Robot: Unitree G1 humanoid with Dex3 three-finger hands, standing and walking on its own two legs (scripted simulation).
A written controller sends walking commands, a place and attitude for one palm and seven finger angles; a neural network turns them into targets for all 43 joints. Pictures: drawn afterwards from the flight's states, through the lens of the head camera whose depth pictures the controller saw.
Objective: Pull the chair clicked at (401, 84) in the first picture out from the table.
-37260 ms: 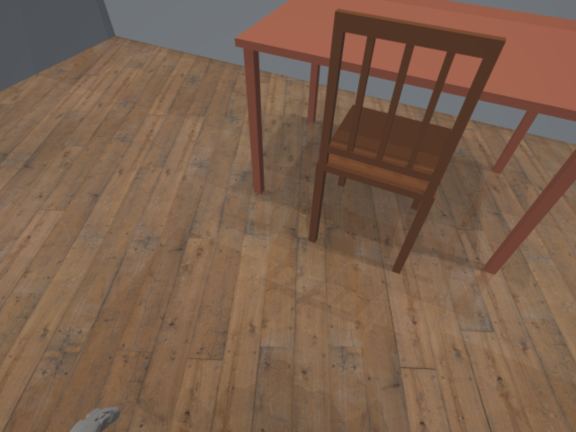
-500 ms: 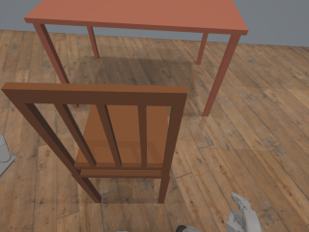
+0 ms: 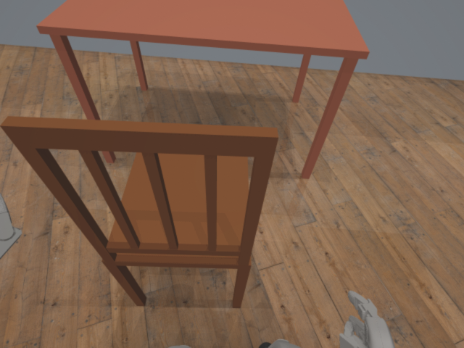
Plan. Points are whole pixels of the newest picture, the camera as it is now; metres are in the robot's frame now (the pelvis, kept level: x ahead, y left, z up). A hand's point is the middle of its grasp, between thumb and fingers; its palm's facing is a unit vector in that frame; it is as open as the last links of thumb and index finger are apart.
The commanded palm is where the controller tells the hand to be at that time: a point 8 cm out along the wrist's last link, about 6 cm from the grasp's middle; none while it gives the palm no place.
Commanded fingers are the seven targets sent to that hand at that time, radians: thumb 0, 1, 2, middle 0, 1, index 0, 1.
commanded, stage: step back with the hand held close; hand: left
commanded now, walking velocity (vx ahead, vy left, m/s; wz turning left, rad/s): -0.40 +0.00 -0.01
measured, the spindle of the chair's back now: (164, 209) +0.38 +0.17 -0.03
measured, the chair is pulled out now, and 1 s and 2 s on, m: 0.55 0.55 0.55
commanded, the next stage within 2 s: stop stepping back and stand still in 0.96 s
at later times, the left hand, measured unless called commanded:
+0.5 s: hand out of the picture +0.18 +0.27 +0.20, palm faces +0.46 -0.76 -0.46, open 7.4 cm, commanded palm +0.11 +0.31 +0.20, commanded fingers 0.00 0.90 0.90 -0.20 -0.30 -0.20 -0.30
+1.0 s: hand out of the picture +0.11 +0.26 +0.20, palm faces +0.42 -0.78 -0.47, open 7.4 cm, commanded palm +0.05 +0.30 +0.20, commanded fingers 0.00 0.90 0.90 -0.20 -0.30 -0.20 -0.30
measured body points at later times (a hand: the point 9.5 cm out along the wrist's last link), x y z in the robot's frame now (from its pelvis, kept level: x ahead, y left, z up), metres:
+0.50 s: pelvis -0.03 +0.01 +0.00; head +0.00 +0.03 +0.45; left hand +0.15 +0.30 +0.22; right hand +0.13 -0.23 -0.08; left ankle +0.03 +0.14 -0.72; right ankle +0.11 -0.13 -0.71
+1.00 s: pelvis -0.09 +0.00 +0.01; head -0.07 +0.03 +0.46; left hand +0.08 +0.30 +0.22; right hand +0.07 -0.22 -0.07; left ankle +0.01 +0.13 -0.72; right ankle -0.07 -0.15 -0.72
